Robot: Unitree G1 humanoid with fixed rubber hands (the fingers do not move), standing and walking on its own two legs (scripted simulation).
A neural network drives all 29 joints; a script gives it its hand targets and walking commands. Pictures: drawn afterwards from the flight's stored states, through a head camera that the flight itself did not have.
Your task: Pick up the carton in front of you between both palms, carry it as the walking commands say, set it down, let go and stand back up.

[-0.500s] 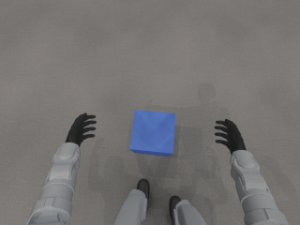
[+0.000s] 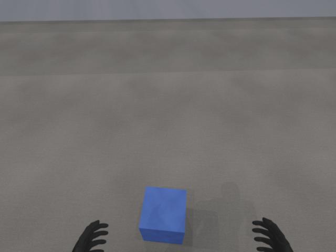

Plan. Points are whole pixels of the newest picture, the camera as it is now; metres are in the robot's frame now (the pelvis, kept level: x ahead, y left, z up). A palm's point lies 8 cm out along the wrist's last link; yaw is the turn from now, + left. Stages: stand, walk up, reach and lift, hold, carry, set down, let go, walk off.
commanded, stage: let go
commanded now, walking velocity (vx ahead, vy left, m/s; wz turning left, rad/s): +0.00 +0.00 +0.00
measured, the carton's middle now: (164, 216) +0.42 +0.05 -0.65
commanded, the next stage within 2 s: stand in 0.32 s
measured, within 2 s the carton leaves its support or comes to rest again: neither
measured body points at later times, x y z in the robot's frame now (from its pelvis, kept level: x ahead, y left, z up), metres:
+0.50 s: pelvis +0.03 +0.02 -0.01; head +0.04 +0.03 +0.44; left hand +0.18 +0.30 -0.09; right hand +0.19 -0.25 -0.09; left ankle +0.03 +0.11 -0.74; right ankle -0.05 -0.09 -0.74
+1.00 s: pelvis +0.05 +0.00 +0.00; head +0.06 +0.00 +0.45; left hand +0.18 +0.29 -0.10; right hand +0.18 -0.30 -0.11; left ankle +0.03 +0.11 -0.74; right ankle -0.05 -0.09 -0.74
